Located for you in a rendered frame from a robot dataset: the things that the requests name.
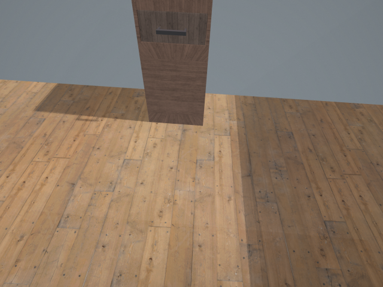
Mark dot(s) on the drawer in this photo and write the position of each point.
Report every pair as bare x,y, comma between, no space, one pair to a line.
195,23

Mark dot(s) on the cabinet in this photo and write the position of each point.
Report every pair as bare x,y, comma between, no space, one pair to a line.
174,75

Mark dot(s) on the handle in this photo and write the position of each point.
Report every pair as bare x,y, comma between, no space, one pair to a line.
171,32

